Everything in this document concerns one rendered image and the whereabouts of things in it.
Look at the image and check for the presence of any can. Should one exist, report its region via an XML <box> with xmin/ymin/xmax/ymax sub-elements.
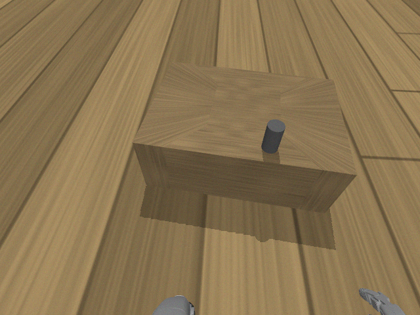
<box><xmin>261</xmin><ymin>119</ymin><xmax>285</xmax><ymax>154</ymax></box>

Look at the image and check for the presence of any right robot hand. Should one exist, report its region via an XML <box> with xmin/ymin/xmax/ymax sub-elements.
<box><xmin>359</xmin><ymin>288</ymin><xmax>405</xmax><ymax>315</ymax></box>

